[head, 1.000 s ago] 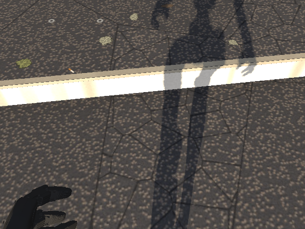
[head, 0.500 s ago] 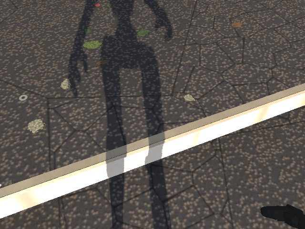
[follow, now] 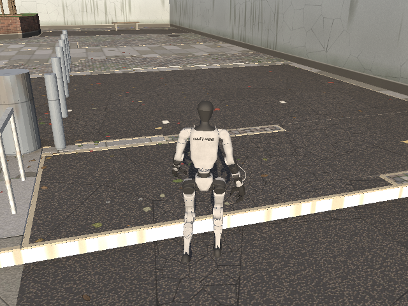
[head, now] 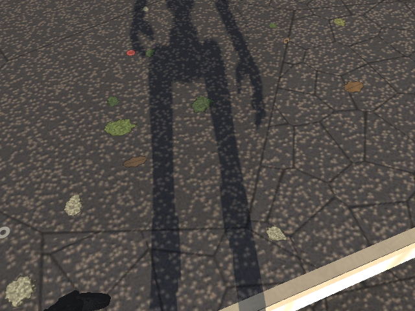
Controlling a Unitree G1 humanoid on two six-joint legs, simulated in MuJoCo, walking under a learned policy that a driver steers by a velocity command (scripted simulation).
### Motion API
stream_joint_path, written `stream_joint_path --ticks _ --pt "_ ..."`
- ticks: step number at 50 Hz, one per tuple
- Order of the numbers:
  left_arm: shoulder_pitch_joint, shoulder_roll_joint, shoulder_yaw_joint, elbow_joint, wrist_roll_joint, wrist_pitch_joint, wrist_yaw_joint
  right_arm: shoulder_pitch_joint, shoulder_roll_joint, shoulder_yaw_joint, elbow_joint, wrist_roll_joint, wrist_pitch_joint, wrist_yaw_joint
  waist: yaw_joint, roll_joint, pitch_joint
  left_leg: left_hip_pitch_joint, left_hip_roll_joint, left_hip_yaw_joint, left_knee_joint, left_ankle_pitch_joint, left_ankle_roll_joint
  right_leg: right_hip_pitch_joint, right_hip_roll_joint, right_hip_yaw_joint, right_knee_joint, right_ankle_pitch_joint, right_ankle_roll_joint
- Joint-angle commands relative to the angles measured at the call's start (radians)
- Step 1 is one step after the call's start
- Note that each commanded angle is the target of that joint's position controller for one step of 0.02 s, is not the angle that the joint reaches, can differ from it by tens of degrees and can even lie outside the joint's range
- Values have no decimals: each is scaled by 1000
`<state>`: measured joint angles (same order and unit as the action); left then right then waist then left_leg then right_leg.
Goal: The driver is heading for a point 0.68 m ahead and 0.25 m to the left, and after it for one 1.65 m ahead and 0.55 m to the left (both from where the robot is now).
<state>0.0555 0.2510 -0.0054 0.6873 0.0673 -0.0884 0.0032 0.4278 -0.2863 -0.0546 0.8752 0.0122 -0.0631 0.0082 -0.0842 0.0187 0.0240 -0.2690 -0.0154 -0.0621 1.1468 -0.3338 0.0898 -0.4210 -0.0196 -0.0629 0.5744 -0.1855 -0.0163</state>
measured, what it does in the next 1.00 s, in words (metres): climbs, turning left: left foot 0.14 m higher, then right foot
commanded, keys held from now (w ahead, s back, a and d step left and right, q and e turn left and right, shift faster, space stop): w+q+shift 0.56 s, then q+shift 0.22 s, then e+shift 0.22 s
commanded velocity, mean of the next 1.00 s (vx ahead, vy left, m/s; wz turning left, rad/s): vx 0.76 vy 0.00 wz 0.78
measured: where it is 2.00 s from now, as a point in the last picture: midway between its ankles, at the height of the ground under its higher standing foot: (121, 183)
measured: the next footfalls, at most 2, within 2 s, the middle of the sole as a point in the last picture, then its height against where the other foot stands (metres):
left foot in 0.38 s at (159, 287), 0.14 m higher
right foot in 0.78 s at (129, 169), level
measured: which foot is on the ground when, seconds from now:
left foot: up 0.00-0.36, down 0.38-0.76, up 0.78-1.00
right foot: down 0.00-0.38, up 0.40-0.76, down 0.78-1.00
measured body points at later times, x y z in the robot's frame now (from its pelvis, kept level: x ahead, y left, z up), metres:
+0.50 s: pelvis +0.43 +0.11 +0.05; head +0.45 +0.10 +0.50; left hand +0.47 +0.38 -0.03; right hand +0.65 -0.07 -0.07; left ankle +0.46 +0.12 -0.59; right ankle +0.37 -0.10 -0.43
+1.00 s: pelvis +0.79 +0.23 +0.15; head +0.83 +0.27 +0.60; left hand +0.63 +0.45 +0.03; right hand +1.11 +0.19 +0.06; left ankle +0.71 +0.34 -0.52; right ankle +0.89 +0.21 -0.59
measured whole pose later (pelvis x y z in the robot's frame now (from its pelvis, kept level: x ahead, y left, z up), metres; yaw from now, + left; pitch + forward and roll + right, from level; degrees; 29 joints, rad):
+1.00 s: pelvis +0.79 +0.23 +0.15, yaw +45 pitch +2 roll +0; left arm 0.33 0.26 0.01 0.77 0.02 -0.08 0.01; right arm 0.08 -0.32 -0.04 0.65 -0.04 0.01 0.00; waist 0.06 0.02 0.09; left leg -0.56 -0.07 -0.10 1.04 -0.40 -0.03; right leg -0.33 0.05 0.02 0.41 -0.12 -0.05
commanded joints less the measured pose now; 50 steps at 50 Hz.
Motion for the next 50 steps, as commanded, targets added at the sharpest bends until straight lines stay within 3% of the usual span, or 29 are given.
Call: stream_joint_path --ticks 1,6,8,11,14,15,16,17,18,19,20,21,22,23,24,26,28,30,33,35,37,38,39,40,41,42,44,46,50 --pt "202 104 48 17 -10 -11 9 -77 -49 -6 -103 -30 14 15 116 -86 -82 -431 101 -5 146 64 -5 419 -296 341 -336 1 -123" --pt "288 83 52 94 -38 -45 -9 -246 5 8 -198 -49 67 39 84 -105 -26 -628 133 39 322 99 -11 419 -311 92 -344 361 -104" --pt "370 93 55 140 -16 -47 -6 -344 41 21 -270 -40 87 15 80 -147 -7 -854 108 37 729 -39 16 470 -357 71 -344 311 -118" --pt "424 63 34 212 12 -51 -16 -616 101 62 -410 -15 86 -39 61 -55 191 -1248 54 40 980 -231 99 498 -343 -25 -416 231 -62" --pt "432 77 14 242 -11 -26 5 -652 95 109 -485 -14 81 -5 -8 -10 180 -845 60 241 482 -136 113 222 -186 -291 -544 450 -13" --pt "364 82 6 190 -41 -21 24 -538 73 104 -427 -28 80 25 -43 21 73 -475 -15 339 359 -30 116 113 -154 -356 -472 958 -26" --pt "383 197 24 158 -80 -36 39 -445 41 93 -402 -14 81 40 -100 -43 -72 -141 -75 369 291 12 109 47 -206 -304 -334 1485 -72" --pt "319 341 65 115 -95 -34 34 -227 -26 54 -349 -30 91 37 -207 -121 -238 30 -105 302 228 -20 111 143 -240 -256 -85 1692 -84" --pt "253 411 103 70 -100 -13 15 -3 -89 15 -289 -25 90 28 -272 -207 -394 171 -155 210 140 -160 130 236 -274 -178 245 1782 -89" --pt "267 337 107 66 -91 -1 -12 -30 -183 -33 -276 -8 75 25 -218 -135 -379 245 -142 -40 -165 -176 209 160 -169 -129 710 1010 -35" --pt "220 132 62 -44 -55 -12 -53 -166 -302 -73 -251 6 88 13 -57 287 -287 267 35 -627 -582 -110 276 -266 86 -65 1166 -35 37" --pt "263 142 64 -145 9 -54 -62 -166 -309 -82 -299 4 83 5 -3 160 -426 413 123 -950 -720 -23 286 -386 44 179 1311 14 13" --pt "219 107 52 -152 -2 -62 -62 -151 -281 -77 -261 -8 79 -10 13 37 -357 340 150 -999 -817 -257 266 -466 33 188 1318 26 4" --pt "217 51 32 -143 -15 -60 -47 -145 -189 -58 -213 -24 63 -21 63 -57 -136 119 125 -935 -830 -239 251 -505 16 165 1356 -5 9" --pt "146 15 17 -176 -5 -49 -29 -147 -133 -43 -187 -42 38 -28 78 -86 -41 -16 82 -827 -780 -188 252 -551 5 163 1423 -89 9" --pt "108 -75 -22 -227 14 11 1 -113 -95 -29 -115 -37 -5 -20 143 -98 4 -174 23 -570 -714 -5 233 -597 -14 170 1474 -239 -6" --pt "96 17 -5 -239 2 36 12 -216 -103 -18 -149 -26 -27 -4 197 -139 65 -368 -39 -375 -844 0 203 -417 -60 140 1000 -289 9" --pt "-58 72 2 -302 -16 32 16 -178 -115 -22 -143 -17 -40 -12 128 -128 132 -408 -73 -334 -930 440 193 -264 -63 43 606 -107 45" --pt "-21 -3 -23 -262 -32 40 -7 -102 -161 -52 -111 -6 -10 -19 79 -35 -50 -183 -128 -226 -822 788 101 23 35 17 215 252 20" --pt "12 45 -6 -229 -47 39 -6 -67 -184 -72 -112 4 7 -26 72 43 -124 -49 -130 -286 -722 860 33 173 104 39 35 302 19" --pt "117 122 26 -192 -62 25 20 -112 -210 -92 -142 -9 6 -29 147 48 -166 53 -147 -322 -467 806 -46 328 98 107 -149 392 39" --pt "284 155 46 -126 -62 16 38 -171 -203 -93 -170 -12 4 -26 242 0 -214 53 -185 -259 -219 642 -86 489 52 118 -291 574 48" --pt "329 174 54 -82 -34 8 46 -144 -90 -67 -193 -8 16 -25 206 -79 -203 -176 -210 -187 15 -189 -105 691 -132 217 -193 705 20" --pt "403 185 51 -100 -10 3 32 -77 -34 -38 -221 -15 21 -36 184 -124 -260 -334 -195 -127 206 -435 -85 808 -339 333 103 1314 -22" --pt "386 141 40 -103 0 0 13 82 -26 -31 -216 7 22 -41 90 -168 -414 -377 -159 -160 313 -398 -102 877 -472 493 117 1528 -139" --pt "249 151 60 -124 -18 -7 17 74 -84 -30 -210 -6 28 -41 90 -232 -473 -403 -128 -124 384 -212 -105 759 -466 619 -27 1100 -266" --pt "155 46 26 -115 -38 -19 16 -48 -98 -27 -202 -48 46 -15 69 -88 -284 -346 -87 -97 269 -92 -114 449 -296 493 -178 711 -245" --pt "251 63 25 -22 -60 -27 10 -139 -83 -18 -225 -57 63 5 87 -22 -165 -263 -69 -119 52 -106 -105 298 -224 369 -197 862 -202" --pt "234 153 55 24 -48 1 -5 -168 -38 24 -252 -55 84 -7 40 -140 -178 -163 -56 20 -238 -18 -125 236 -107 296 -190 987 -175"
Keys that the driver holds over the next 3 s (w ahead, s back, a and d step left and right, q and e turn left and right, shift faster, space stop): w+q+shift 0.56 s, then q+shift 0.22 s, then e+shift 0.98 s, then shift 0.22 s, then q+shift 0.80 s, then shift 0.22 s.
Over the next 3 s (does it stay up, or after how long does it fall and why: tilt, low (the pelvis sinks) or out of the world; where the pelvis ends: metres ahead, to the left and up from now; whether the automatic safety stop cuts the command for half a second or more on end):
stays up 0.83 0.25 0.14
